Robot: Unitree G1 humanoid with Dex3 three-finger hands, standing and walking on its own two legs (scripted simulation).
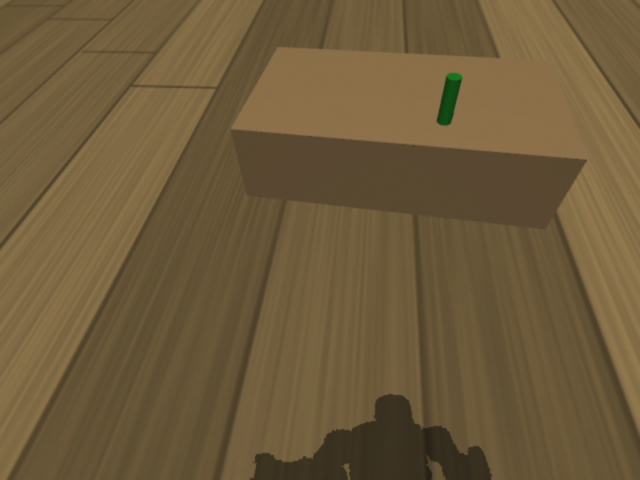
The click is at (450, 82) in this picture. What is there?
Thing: slim round
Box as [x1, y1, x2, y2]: [437, 73, 461, 125]
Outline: 457,73 449,73 446,76 437,118 437,122 443,125 450,123 461,79 461,75
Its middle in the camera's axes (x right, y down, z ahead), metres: +0.48 -0.53 +1.46
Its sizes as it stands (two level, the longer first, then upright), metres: 0.054 0.054 0.182
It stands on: a support 0.36 m high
